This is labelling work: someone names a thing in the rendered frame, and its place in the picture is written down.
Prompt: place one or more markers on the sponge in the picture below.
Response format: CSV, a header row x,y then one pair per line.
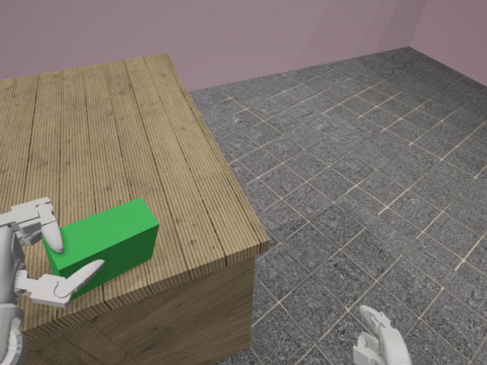
x,y
123,237

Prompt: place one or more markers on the robot right hand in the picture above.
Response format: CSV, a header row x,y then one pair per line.
x,y
389,349

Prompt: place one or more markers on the table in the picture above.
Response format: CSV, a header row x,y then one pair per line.
x,y
98,136

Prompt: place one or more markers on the robot left hand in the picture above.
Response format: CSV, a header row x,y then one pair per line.
x,y
25,224

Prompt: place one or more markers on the robot left forearm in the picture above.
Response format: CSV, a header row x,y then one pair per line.
x,y
13,344

